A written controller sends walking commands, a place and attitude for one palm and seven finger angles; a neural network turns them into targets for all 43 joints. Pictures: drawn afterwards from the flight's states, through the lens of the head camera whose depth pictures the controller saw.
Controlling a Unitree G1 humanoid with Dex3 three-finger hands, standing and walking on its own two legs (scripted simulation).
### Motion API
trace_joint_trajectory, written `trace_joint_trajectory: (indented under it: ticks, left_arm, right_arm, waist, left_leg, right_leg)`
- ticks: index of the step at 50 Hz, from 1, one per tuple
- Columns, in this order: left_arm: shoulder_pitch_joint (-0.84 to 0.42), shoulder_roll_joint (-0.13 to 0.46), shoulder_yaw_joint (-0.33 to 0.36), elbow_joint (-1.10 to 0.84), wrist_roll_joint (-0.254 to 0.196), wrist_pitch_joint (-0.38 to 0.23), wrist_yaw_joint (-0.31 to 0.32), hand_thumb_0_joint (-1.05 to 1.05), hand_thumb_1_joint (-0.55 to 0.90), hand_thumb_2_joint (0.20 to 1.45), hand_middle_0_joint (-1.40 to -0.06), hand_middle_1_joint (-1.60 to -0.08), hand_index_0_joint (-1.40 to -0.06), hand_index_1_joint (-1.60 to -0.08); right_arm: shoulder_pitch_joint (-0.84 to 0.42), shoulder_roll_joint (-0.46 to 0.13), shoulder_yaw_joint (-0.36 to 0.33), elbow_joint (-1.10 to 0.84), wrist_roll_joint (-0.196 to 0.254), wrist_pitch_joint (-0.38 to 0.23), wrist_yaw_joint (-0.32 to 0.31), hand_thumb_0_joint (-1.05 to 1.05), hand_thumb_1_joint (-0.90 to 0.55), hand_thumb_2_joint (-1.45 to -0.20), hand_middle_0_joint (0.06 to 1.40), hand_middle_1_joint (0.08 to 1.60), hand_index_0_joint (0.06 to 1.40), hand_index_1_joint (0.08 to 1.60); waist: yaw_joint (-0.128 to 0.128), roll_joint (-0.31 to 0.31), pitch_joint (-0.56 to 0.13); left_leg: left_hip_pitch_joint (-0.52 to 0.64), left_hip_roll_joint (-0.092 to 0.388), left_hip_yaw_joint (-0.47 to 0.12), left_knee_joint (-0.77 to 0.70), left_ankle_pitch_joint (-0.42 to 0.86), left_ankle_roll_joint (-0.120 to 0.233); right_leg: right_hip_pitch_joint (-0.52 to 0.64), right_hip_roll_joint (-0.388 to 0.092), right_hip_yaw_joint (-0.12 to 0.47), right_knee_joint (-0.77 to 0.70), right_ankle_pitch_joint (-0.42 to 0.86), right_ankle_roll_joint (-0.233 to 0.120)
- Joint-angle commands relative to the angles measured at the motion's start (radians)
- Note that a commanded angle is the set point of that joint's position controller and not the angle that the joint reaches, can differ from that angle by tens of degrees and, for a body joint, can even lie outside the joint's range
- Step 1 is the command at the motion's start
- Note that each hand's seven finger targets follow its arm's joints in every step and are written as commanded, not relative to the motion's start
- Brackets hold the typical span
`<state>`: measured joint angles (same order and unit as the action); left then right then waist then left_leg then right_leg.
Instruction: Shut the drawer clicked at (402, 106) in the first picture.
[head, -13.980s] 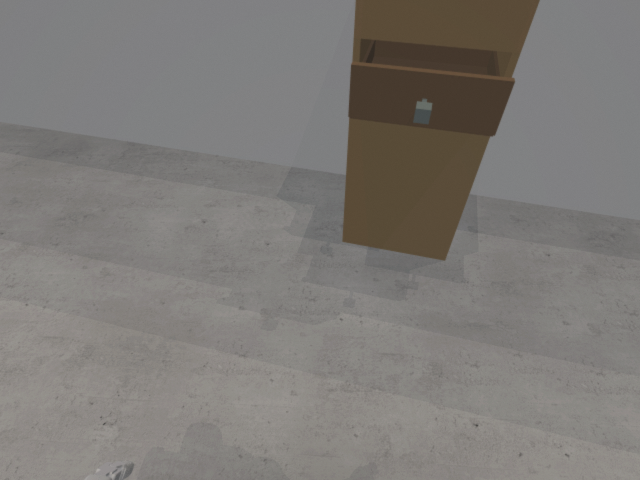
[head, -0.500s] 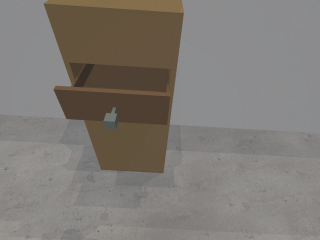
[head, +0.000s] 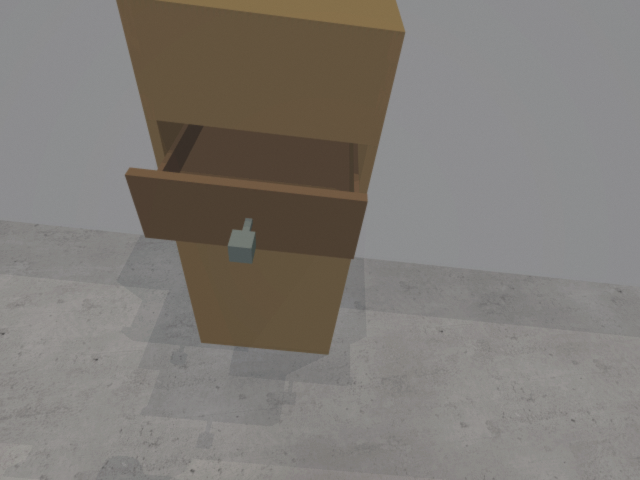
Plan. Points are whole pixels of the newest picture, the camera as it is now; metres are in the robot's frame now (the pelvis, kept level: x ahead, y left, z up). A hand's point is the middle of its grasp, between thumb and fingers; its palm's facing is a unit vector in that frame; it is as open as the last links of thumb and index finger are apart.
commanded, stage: shuffle to correct the standing spot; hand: left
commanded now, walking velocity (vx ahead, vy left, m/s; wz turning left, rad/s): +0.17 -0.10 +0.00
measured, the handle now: (244, 237) +0.48 +0.16 +0.00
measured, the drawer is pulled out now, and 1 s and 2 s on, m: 0.16 0.16 0.16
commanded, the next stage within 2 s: come to a stop and stand still in 0.32 s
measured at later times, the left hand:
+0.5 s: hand (238, 431) +0.23 +0.13 -0.16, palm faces -0.12 -0.98 -0.13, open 7.4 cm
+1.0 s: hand out of the picture +0.13 +0.20 -0.18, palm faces +0.10 -0.97 -0.22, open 7.4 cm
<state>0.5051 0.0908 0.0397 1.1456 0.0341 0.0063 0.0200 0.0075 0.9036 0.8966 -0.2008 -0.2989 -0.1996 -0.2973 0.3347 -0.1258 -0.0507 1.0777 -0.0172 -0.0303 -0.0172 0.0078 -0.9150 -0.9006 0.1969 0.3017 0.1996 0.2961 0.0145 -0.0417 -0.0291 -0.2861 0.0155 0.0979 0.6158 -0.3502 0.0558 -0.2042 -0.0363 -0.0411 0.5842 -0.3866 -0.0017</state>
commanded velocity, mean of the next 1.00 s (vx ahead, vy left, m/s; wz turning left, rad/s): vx -0.04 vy -0.01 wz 0.00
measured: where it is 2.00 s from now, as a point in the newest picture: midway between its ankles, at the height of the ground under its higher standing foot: outside the picture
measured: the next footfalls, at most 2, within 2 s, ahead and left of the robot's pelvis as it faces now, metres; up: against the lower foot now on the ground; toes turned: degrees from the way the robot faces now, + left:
right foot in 0.56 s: +0.24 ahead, -0.16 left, +0.00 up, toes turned -8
left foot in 0.96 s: +0.10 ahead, +0.09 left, +0.00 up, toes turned +1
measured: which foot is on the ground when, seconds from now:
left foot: down 0.00-0.56, up 0.58-0.94, down 0.96-1.00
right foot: up 0.00-0.54, down 0.56-0.98, up 1.00-1.00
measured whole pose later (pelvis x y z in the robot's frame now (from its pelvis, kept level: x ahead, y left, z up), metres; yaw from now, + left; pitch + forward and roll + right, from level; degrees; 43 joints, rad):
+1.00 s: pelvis +0.07 +0.00 -0.01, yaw +0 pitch -2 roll +0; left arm 0.19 0.22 0.08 0.98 0.03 0.06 0.04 0.00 0.91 0.90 -0.20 -0.30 -0.20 -0.30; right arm 0.14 -0.17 -0.07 0.96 -0.02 0.02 -0.01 0.00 -0.91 -0.90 0.19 0.30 0.20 0.30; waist 0.05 -0.06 0.06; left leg -0.24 -0.01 0.06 0.63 -0.35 0.03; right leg -0.44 -0.09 -0.08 0.58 -0.17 0.01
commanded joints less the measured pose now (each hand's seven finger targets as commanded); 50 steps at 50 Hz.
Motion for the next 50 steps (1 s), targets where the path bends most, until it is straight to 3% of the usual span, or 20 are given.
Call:
trace_joint_trajectory:
  ticks: [1, 4, 8, 11, 18, 21, 24, 26, 27, 28, 29, 33, 36, 40, 44, 46, 47, 48, 49, 50]
  left_arm:
    - [-0.085, 0.062, 0.014, -0.128, 0.012, -0.011, -0.009, 0.000, 0.900, 0.900, -0.200, -0.300, -0.200, -0.300]
    - [-0.100, 0.053, 0.020, -0.109, 0.008, -0.020, -0.023, 0.000, 0.900, 0.900, -0.200, -0.300, -0.200, -0.300]
    - [-0.112, 0.036, 0.019, -0.107, 0.001, -0.009, -0.024, 0.000, 0.900, 0.900, -0.200, -0.300, -0.200, -0.300]
    - [-0.181, 0.053, 0.023, -0.129, -0.001, 0.000, -0.022, 0.000, 0.900, 0.900, -0.200, -0.300, -0.200, -0.300]
    - [-0.377, 0.060, 0.009, -0.196, -0.002, 0.013, -0.033, 0.000, 0.900, 0.900, -0.200, -0.300, -0.200, -0.300]
    - [-0.439, 0.069, 0.005, -0.220, -0.008, 0.014, -0.033, 0.000, 0.900, 0.900, -0.200, -0.300, -0.200, -0.300]
    - [-0.379, 0.072, 0.006, -0.207, -0.014, 0.002, -0.020, 0.000, 0.900, 0.900, -0.200, -0.300, -0.200, -0.300]
    - [-0.215, 0.124, 0.019, -0.164, -0.011, -0.019, -0.005, 0.000, 0.900, 0.900, -0.200, -0.300, -0.200, -0.300]
    - [-0.152, 0.191, 0.034, -0.144, -0.003, -0.036, 0.011, 0.000, 0.900, 0.900, -0.200, -0.300, -0.200, -0.300]
    - [-0.099, 0.240, 0.047, -0.128, -0.011, -0.046, 0.021, 0.000, 0.900, 0.900, -0.200, -0.300, -0.200, -0.300]
    - [-0.107, 0.237, 0.040, -0.129, -0.017, -0.054, 0.027, 0.000, 0.900, 0.900, -0.200, -0.300, -0.200, -0.300]
    - [-0.290, 0.168, 0.029, -0.172, -0.014, -0.030, 0.040, 0.000, 0.900, 0.900, -0.200, -0.300, -0.200, -0.300]
    - [-0.320, 0.176, 0.044, -0.195, -0.007, -0.017, 0.044, 0.000, 0.900, 0.900, -0.200, -0.300, -0.200, -0.300]
    - [-0.327, 0.205, 0.053, -0.225, 0.001, -0.003, 0.039, 0.000, 0.900, 0.900, -0.200, -0.300, -0.200, -0.300]
    - [-0.331, 0.243, 0.060, -0.241, 0.011, 0.013, 0.029, 0.000, 0.900, 0.900, -0.200, -0.300, -0.200, -0.300]
    - [-0.330, 0.252, 0.060, -0.239, 0.008, 0.020, 0.026, 0.000, 0.900, 0.900, -0.200, -0.300, -0.200, -0.300]
    - [-0.333, 0.250, 0.059, -0.240, 0.001, 0.028, 0.023, 0.000, 0.900, 0.900, -0.200, -0.300, -0.200, -0.300]
    - [-0.323, 0.213, 0.049, -0.247, -0.008, 0.036, 0.017, 0.000, 0.900, 0.900, -0.200, -0.300, -0.200, -0.300]
    - [-0.311, 0.154, 0.040, -0.257, -0.019, 0.044, 0.012, 0.000, 0.900, 0.900, -0.200, -0.300, -0.200, -0.300]
    - [-0.335, 0.158, 0.037, -0.260, -0.016, 0.052, 0.013, 0.000, 0.900, 0.900, -0.200, -0.300, -0.200, -0.300]
  right_arm:
    - [0.234, -0.173, -0.018, 0.021, -0.014, -0.016, -0.034, 0.000, -0.900, -0.900, 0.200, 0.300, 0.200, 0.300]
    - [0.153, -0.090, 0.008, 0.004, -0.007, -0.039, -0.031, 0.000, -0.900, -0.900, 0.200, 0.300, 0.200, 0.300]
    - [0.202, -0.065, 0.020, 0.038, 0.000, -0.057, -0.042, 0.000, -0.900, -0.900, 0.200, 0.300, 0.200, 0.300]
    - [0.257, -0.051, 0.028, 0.071, -0.006, -0.053, -0.050, 0.000, -0.900, -0.900, 0.200, 0.300, 0.200, 0.300]
    - [0.310, -0.061, 0.023, 0.100, -0.018, -0.034, -0.058, 0.000, -0.900, -0.900, 0.200, 0.300, 0.200, 0.300]
    - [0.304, -0.079, 0.012, 0.099, -0.023, -0.023, -0.060, 0.000, -0.900, -0.900, 0.200, 0.300, 0.200, 0.300]
    - [0.246, -0.097, 0.002, 0.089, -0.016, -0.010, -0.056, 0.000, -0.900, -0.900, 0.200, 0.300, 0.200, 0.300]
    - [0.230, -0.105, -0.005, 0.079, -0.001, -0.004, -0.047, 0.000, -0.900, -0.900, 0.200, 0.300, 0.200, 0.300]
    - [0.272, -0.062, -0.004, 0.075, 0.010, -0.001, -0.037, 0.000, -0.900, -0.900, 0.200, 0.300, 0.200, 0.300]
    - [0.287, -0.031, -0.005, 0.057, 0.024, 0.004, -0.029, 0.000, -0.900, -0.900, 0.200, 0.300, 0.200, 0.300]
    - [0.256, -0.045, -0.013, 0.047, 0.028, 0.013, -0.035, 0.000, -0.900, -0.900, 0.200, 0.300, 0.200, 0.300]
    - [0.134, -0.028, -0.023, 0.030, 0.014, 0.068, -0.030, 0.000, -0.900, -0.900, 0.200, 0.300, 0.200, 0.300]
    - [0.110, -0.034, -0.031, 0.009, 0.005, 0.090, -0.019, 0.000, -0.900, -0.900, 0.200, 0.300, 0.200, 0.300]
    - [0.041, -0.061, -0.032, -0.044, -0.007, 0.097, -0.006, 0.000, -0.900, -0.900, 0.200, 0.300, 0.200, 0.300]
    - [-0.005, -0.081, -0.028, -0.087, -0.001, 0.078, 0.004, 0.000, -0.900, -0.900, 0.200, 0.300, 0.200, 0.300]
    - [0.035, -0.085, -0.027, -0.081, 0.004, 0.065, 0.004, 0.000, -0.900, -0.900, 0.200, 0.300, 0.200, 0.300]
    - [0.077, -0.092, -0.025, -0.072, 0.005, 0.061, 0.004, 0.000, -0.900, -0.900, 0.200, 0.300, 0.200, 0.300]
    - [0.085, -0.132, -0.031, -0.074, 0.002, 0.054, 0.002, 0.000, -0.900, -0.900, 0.200, 0.300, 0.200, 0.300]
    - [0.027, -0.203, -0.044, -0.105, -0.011, 0.053, 0.001, 0.000, -0.900, -0.900, 0.200, 0.300, 0.200, 0.300]
    - [-0.097, -0.236, -0.038, -0.156, -0.017, 0.061, -0.003, 0.000, -0.900, -0.900, 0.200, 0.300, 0.200, 0.300]
  waist:
    - [-0.076, 0.280, 0.215]
    - [-0.030, 0.047, 0.190]
    - [-0.018, 0.090, 0.102]
    - [-0.031, 0.138, 0.112]
    - [-0.074, 0.144, 0.158]
    - [-0.091, 0.152, 0.146]
    - [-0.053, 0.199, 0.091]
    - [0.017, 0.145, -0.006]
    - [0.026, -0.008, -0.103]
    - [0.021, -0.112, -0.218]
    - [0.014, -0.075, -0.215]
    - [-0.022, -0.070, 0.006]
    - [-0.032, -0.027, -0.012]
    - [-0.015, -0.105, -0.035]
    - [-0.003, -0.154, -0.022]
    - [-0.026, -0.137, -0.034]
    - [-0.052, -0.110, -0.029]
    - [-0.056, 0.036, -0.013]
    - [-0.050, 0.320, 0.069]
    - [-0.033, 0.339, 0.152]
  left_leg:
    - [0.131, 0.398, -0.561, -0.523, -0.269, 0.134]
    - [0.088, 0.313, -0.350, -0.495, 0.005, 0.109]
    - [0.224, 0.248, -0.161, -0.407, 0.545, 0.054]
    - [0.275, 0.257, -0.135, -0.358, 0.749, 0.041]
    - [0.314, 0.267, -0.117, -0.317, 0.849, 0.066]
    - [0.307, 0.271, -0.109, -0.283, 0.879, 0.066]
    - [0.263, 0.250, -0.088, -0.205, 0.912, 0.054]
    - [0.208, 0.204, -0.083, -0.035, 0.785, 0.005]
    - [0.042, 0.127, -0.048, 0.156, 0.448, -0.038]
    - [-0.063, -0.017, -0.009, 0.387, -0.217, -0.078]
    - [-0.053, -0.014, -0.098, 0.484, -0.290, -0.067]
    - [-0.092, 0.027, -0.125, 0.594, -0.202, -0.091]
    - [-0.085, 0.016, -0.111, 0.559, -0.132, -0.104]
    - [-0.087, 0.007, -0.099, 0.435, -0.101, -0.109]
    - [-0.009, 0.002, -0.073, 0.216, -0.124, -0.088]
    - [0.111, -0.011, -0.045, -0.017, -0.051, -0.079]
    - [0.210, -0.017, -0.035, -0.159, 0.030, -0.072]
    - [0.228, 0.052, -0.116, -0.272, -0.001, -0.054]
    - [0.081, 0.250, -0.380, -0.421, -0.121, 0.019]
    - [-0.184, 0.335, -0.436, -0.496, -0.137, 0.079]
  right_leg:
    - [-0.485, -0.018, 0.032, 0.442, -0.099, -0.033]
    - [-0.447, -0.066, 0.050, 0.506, 0.107, -0.013]
    - [-0.463, -0.042, 0.021, 0.526, 0.195, 0.011]
    - [-0.523, -0.036, 0.013, 0.528, 0.194, 0.007]
    - [-0.552, -0.036, -0.033, 0.370, 0.209, 0.004]
    - [-0.466, -0.033, -0.040, 0.220, 0.183, -0.006]
    - [-0.230, -0.008, -0.044, 0.040, 0.192, -0.022]
    - [0.032, -0.007, -0.047, -0.138, 0.412, -0.024]
    - [0.251, -0.177, 0.095, -0.096, 0.848, -0.074]
    - [0.378, -0.387, 0.265, -0.037, 1.406, -0.197]
    - [0.304, -0.424, 0.240, -0.076, 1.458, -0.247]
    - [-0.025, -0.342, 0.151, -0.184, 1.064, -0.210]
    - [-0.082, -0.307, 0.115, -0.222, 0.825, -0.195]
    - [-0.066, -0.288, 0.140, -0.263, 0.548, -0.186]
    - [-0.099, -0.270, 0.190, -0.309, 0.203, -0.172]
    - [-0.143, -0.238, 0.189, -0.278, 0.106, -0.137]
    - [-0.208, -0.208, 0.162, -0.241, 0.011, -0.094]
    - [-0.266, -0.133, 0.096, -0.131, -0.057, -0.044]
    - [-0.342, -0.007, -0.005, 0.084, -0.101, 0.016]
    - [-0.265, 0.010, 0.037, 0.234, -0.096, 0.019]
